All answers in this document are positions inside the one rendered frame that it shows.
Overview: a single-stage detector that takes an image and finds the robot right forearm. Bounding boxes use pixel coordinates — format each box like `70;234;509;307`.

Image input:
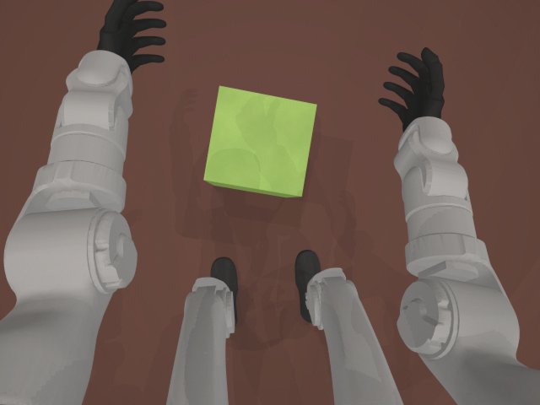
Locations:
394;116;520;338

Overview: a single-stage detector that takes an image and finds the carton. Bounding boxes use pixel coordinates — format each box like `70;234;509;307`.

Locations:
204;86;317;197

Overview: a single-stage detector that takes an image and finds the robot left forearm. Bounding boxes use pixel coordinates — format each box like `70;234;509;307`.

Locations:
3;50;133;290

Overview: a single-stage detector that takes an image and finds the right robot thigh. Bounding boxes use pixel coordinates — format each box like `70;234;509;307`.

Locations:
309;276;403;405

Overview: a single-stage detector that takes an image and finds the robot right foot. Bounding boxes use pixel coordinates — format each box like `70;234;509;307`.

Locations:
295;250;321;323

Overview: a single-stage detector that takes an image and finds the right robot upper arm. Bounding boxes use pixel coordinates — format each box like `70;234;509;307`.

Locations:
397;276;540;405

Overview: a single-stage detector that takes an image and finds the right robot hand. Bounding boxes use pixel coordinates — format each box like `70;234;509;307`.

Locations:
378;47;445;132

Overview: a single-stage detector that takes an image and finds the left robot hand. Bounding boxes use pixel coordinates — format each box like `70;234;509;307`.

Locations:
96;0;166;75

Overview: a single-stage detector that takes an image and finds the left robot upper arm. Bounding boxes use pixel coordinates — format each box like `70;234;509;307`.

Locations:
0;208;138;405

